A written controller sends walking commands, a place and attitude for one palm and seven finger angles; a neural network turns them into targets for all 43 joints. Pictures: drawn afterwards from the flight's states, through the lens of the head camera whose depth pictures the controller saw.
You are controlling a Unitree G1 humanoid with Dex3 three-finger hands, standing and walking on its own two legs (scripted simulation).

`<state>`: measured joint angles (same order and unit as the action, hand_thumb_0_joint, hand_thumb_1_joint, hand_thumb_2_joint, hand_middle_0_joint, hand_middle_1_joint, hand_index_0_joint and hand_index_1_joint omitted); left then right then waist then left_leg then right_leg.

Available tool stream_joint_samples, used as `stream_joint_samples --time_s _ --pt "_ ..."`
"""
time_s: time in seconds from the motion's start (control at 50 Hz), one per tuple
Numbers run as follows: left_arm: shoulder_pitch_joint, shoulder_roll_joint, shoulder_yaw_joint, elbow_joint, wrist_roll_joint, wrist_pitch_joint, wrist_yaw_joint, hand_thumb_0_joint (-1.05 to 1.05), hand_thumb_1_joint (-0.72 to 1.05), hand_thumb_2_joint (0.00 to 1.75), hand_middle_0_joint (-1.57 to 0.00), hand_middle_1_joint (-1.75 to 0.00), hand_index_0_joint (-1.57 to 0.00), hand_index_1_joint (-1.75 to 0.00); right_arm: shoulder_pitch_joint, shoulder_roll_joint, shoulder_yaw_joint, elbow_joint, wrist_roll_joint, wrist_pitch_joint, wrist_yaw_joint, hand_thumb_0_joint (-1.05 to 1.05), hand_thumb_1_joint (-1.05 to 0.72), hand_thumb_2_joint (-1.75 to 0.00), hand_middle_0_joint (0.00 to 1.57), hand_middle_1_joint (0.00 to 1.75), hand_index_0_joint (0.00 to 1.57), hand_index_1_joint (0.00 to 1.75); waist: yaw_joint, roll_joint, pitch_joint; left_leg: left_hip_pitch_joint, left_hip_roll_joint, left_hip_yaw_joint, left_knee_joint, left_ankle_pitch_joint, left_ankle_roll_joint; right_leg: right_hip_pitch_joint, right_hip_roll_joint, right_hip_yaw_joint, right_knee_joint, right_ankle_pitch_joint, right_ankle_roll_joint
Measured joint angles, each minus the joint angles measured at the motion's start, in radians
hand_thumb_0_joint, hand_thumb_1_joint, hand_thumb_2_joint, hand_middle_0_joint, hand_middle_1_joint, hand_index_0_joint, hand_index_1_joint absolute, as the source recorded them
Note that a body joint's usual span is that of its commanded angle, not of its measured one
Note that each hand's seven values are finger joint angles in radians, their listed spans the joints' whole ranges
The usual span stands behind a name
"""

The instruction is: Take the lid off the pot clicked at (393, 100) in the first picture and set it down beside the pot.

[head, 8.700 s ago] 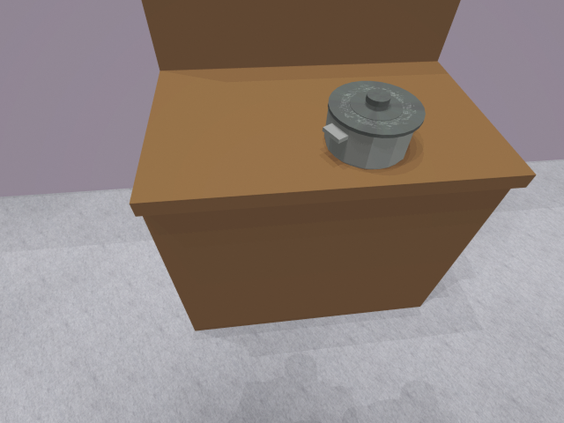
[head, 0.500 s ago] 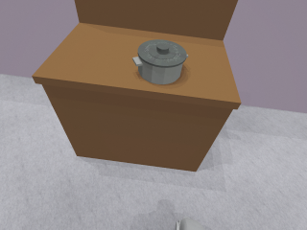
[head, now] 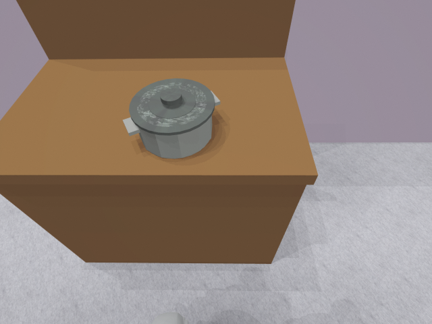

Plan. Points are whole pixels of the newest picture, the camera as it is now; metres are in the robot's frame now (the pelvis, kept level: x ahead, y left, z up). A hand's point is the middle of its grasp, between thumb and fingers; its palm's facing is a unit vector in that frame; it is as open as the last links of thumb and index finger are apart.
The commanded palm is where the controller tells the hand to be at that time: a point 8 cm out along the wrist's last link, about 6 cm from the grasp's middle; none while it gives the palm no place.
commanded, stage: take the last steps up to it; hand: left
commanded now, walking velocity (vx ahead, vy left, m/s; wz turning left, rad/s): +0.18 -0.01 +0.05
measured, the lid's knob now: (171, 96) +0.59 +0.11 +0.09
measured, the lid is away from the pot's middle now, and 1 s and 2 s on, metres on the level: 0.00 0.00 0.00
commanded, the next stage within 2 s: come to a stop and stand still in 0.08 s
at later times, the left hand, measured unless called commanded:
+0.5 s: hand out of the picture +0.08 +0.17 -0.18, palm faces +0.06 -0.99 -0.16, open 7.4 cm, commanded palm none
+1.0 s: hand (162, 322) +0.16 +0.13 -0.17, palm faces -0.07 -0.97 -0.24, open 7.4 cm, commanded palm none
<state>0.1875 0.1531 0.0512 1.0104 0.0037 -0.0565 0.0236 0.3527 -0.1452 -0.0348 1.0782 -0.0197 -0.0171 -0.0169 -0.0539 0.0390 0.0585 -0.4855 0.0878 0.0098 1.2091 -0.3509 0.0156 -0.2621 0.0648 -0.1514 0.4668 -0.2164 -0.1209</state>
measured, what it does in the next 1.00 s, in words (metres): steps on the spot: left foot, then right foot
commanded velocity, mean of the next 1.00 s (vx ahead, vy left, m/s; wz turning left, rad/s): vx -0.07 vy -0.02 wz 0.01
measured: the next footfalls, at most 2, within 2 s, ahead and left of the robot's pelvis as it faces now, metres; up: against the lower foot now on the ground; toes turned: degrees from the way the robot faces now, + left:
left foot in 0.34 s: +0.19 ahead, +0.12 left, +0.00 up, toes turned +1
right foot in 0.72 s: +0.10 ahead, -0.16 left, +0.00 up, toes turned -3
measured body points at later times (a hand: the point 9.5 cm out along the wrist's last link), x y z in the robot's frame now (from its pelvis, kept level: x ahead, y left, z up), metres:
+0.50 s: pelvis +0.11 +0.01 +0.00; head +0.15 +0.02 +0.45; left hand +0.08 +0.22 -0.16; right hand +0.22 -0.19 -0.14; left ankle +0.15 +0.11 -0.73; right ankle +0.05 -0.09 -0.69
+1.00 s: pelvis +0.06 -0.05 -0.02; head +0.04 -0.06 +0.43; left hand +0.16 +0.18 -0.15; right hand +0.05 -0.29 -0.17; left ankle +0.13 +0.06 -0.73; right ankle +0.06 -0.16 -0.72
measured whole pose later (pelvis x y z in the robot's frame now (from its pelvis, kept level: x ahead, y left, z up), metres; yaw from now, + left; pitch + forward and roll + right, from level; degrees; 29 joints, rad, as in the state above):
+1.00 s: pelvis +0.06 -0.05 -0.02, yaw -4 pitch -3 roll +2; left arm 0.22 0.19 0.01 0.93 0.02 0.03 0.03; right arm 0.34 -0.19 -0.03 0.96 -0.02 0.02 0.00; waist -0.04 -0.01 0.01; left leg -0.35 0.00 0.07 0.65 -0.26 0.02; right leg -0.34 0.00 0.02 0.82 -0.47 -0.01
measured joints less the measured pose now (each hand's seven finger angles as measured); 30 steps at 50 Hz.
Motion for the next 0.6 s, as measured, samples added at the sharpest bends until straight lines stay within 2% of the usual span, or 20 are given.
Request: stream_joint_samples --time_s 0.06,0.14,0.24,0.32,0.34,0.38,0.4,0.44,0.48,0.52,0.6 --pt "0.038 0.008 -0.003 0.021 0.005 -0.009 -0.002 -0.01 0.95 0.89 -0.20 -0.30 -0.21 -0.30 -0.072 -0.004 -0.007 -0.039 -0.003 -0.003 0.001 0.01 -0.92 -0.90 0.19 0.29 0.20 0.30 0.016 0.002 -0.013 -0.065 0.022 0.006 -0.120 0.046 -0.026 0.044 0.005 0.010 -0.062 0.006 -0.004" --pt "0.091 -0.007 -0.013 0.048 0.006 -0.018 -0.009 0.00 0.94 0.89 -0.20 -0.30 -0.20 -0.30 -0.144 -0.037 -0.020 -0.050 -0.003 0.000 0.004 0.02 -0.95 -0.90 0.19 0.29 0.20 0.30 0.048 0.007 -0.023 -0.071 0.025 0.020 -0.268 0.088 -0.050 0.095 0.005 0.024 -0.103 -0.010 0.002" --pt "0.158 -0.033 -0.029 0.081 0.010 -0.017 -0.007 0.00 0.92 0.89 -0.19 -0.30 -0.20 -0.30 -0.219 -0.041 -0.012 -0.047 0.003 -0.001 0.012 0.01 -0.94 -0.90 0.19 0.29 0.20 0.30 0.088 -0.004 -0.018 -0.013 -0.008 0.034 -0.402 0.087 -0.056 0.155 0.005 0.037 -0.118 -0.048 0.013" --pt "0.200 -0.055 -0.045 0.108 0.010 0.005 0.004 0.01 0.92 0.89 -0.19 -0.30 -0.20 -0.30 -0.270 -0.019 0.010 -0.045 0.011 0.000 0.001 0.01 -0.93 -0.90 0.19 0.29 0.20 0.30 0.115 -0.018 -0.005 0.097 -0.056 0.038 -0.578 0.127 -0.051 0.180 0.008 0.053 -0.079 -0.099 0.027" --pt "0.210 -0.060 -0.048 0.114 0.007 0.012 0.006 0.01 0.91 0.89 -0.20 -0.30 -0.20 -0.30 -0.278 -0.012 0.014 -0.046 0.013 -0.001 -0.001 0.01 -0.93 -0.90 0.19 0.29 0.20 0.30 0.117 -0.019 -0.005 0.134 -0.063 0.041 -0.633 0.197 -0.043 0.178 0.011 0.055 -0.053 -0.119 0.032" --pt "0.208 -0.057 -0.050 0.124 0.001 0.031 0.014 0.01 0.91 0.89 -0.20 -0.30 -0.20 -0.30 -0.288 0.014 0.020 -0.052 0.015 -0.004 -0.007 0.01 -0.92 -0.90 0.19 0.29 0.20 0.30 0.112 -0.048 0.006 0.177 -0.077 0.052 -0.674 0.163 -0.006 0.147 -0.005 0.058 0.048 -0.153 0.054" --pt "0.200 -0.055 -0.050 0.122 -0.001 0.039 0.019 0.01 0.91 0.89 -0.20 -0.30 -0.20 -0.30 -0.290 0.026 0.023 -0.058 0.017 -0.006 -0.009 0.01 -0.92 -0.90 0.19 0.29 0.20 0.30 0.112 -0.062 0.016 0.190 -0.083 0.058 -0.682 0.142 0.006 0.119 -0.017 0.063 0.122 -0.174 0.077" --pt "0.180 -0.051 -0.048 0.106 -0.004 0.056 0.023 0.01 0.91 0.89 -0.20 -0.30 -0.20 -0.30 -0.289 0.038 0.032 -0.069 0.021 -0.003 -0.018 0.01 -0.92 -0.90 0.19 0.29 0.20 0.30 0.111 -0.072 0.030 0.210 -0.084 0.067 -0.702 0.129 0.019 0.048 -0.026 0.098 0.277 -0.300 0.112" --pt "0.147 -0.044 -0.038 0.085 -0.001 0.072 0.024 0.01 0.91 0.89 -0.20 -0.30 -0.20 -0.30 -0.283 0.043 0.033 -0.072 0.019 0.009 -0.026 0.01 -0.92 -0.90 0.20 0.30 0.20 0.30 0.104 -0.065 0.041 0.220 -0.079 0.064 -0.723 0.142 0.018 -0.020 -0.038 0.130 0.396 -0.347 0.128" --pt "0.112 -0.028 -0.025 0.059 0.003 0.081 0.024 0.01 0.91 0.89 -0.20 -0.30 -0.21 -0.30 -0.279 0.042 0.018 -0.078 0.024 0.018 -0.033 -0.01 -0.92 -0.90 0.20 0.30 0.20 0.30 0.097 -0.060 0.050 0.220 -0.075 0.061 -0.737 0.158 0.014 -0.082 -0.057 0.159 0.478 -0.335 0.139" --pt "0.051 0.020 0.004 0.012 0.008 0.094 0.022 0.01 0.91 0.89 -0.20 -0.30 -0.20 -0.30 -0.275 0.013 0.004 -0.085 0.012 0.037 -0.026 -0.02 -0.94 -0.90 0.20 0.30 0.20 0.30 0.087 -0.060 0.049 0.203 -0.059 0.057 -0.741 0.176 -0.002 -0.149 -0.090 0.189 0.532 -0.286 0.156"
